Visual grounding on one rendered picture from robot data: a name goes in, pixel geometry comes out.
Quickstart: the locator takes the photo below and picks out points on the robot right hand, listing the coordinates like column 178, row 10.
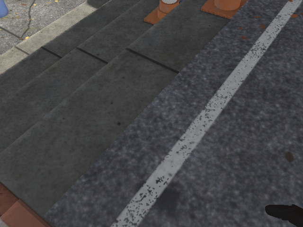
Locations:
column 292, row 213

